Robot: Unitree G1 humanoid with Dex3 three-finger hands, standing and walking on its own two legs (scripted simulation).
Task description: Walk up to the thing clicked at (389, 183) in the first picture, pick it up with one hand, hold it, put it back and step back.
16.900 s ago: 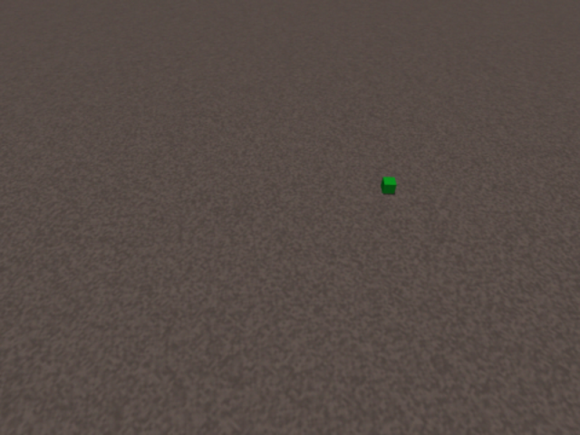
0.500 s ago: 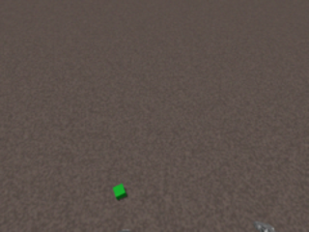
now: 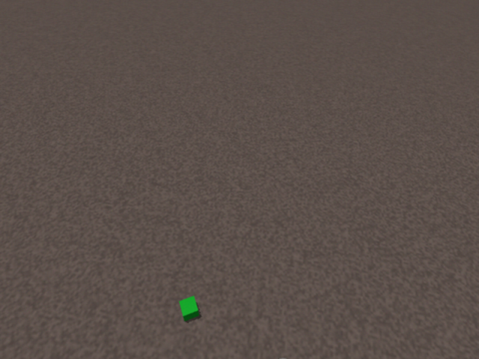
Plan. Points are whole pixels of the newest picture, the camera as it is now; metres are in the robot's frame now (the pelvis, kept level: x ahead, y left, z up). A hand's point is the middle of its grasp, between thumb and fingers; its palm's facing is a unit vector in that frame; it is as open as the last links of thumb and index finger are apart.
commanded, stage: walk up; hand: left
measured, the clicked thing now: (189, 308) +0.47 +0.17 -0.74
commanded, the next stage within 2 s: stand in 1.90 s
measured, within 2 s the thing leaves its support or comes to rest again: neither
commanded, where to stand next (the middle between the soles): +0.06 -0.03 m, yaw -5 degrees
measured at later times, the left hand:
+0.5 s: hand out of the picture +0.12 +0.27 -0.17, palm faces -0.01 -0.92 -0.38, open 7.4 cm
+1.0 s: hand out of the picture +0.01 +0.26 -0.16, palm faces -0.07 -0.94 -0.34, open 7.4 cm
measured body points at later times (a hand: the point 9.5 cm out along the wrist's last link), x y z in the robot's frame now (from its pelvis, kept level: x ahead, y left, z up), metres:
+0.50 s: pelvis -0.04 +0.01 -0.04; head +0.02 +0.02 +0.40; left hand +0.12 +0.32 -0.15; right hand +0.05 -0.31 -0.15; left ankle -0.05 +0.12 -0.74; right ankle +0.12 -0.15 -0.73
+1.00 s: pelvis -0.06 +0.01 -0.01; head -0.05 +0.01 +0.44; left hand +0.01 +0.31 -0.14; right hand +0.01 -0.32 -0.12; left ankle -0.03 +0.12 -0.73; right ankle -0.06 -0.13 -0.74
